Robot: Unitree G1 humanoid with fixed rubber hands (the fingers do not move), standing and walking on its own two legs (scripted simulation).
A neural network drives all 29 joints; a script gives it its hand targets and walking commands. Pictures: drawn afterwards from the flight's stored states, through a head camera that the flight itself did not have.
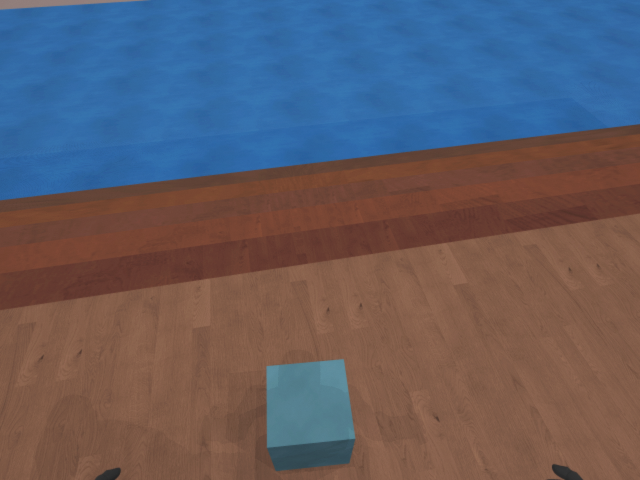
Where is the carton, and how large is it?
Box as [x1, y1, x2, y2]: [267, 359, 354, 470]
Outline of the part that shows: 343,359 267,366 267,448 276,470 349,462 354,441 354,433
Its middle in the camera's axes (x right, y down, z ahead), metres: -0.02 +0.49 +1.08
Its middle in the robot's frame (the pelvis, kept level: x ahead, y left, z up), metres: +0.40 +0.05 -0.66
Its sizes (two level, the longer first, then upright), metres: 0.210 0.200 0.250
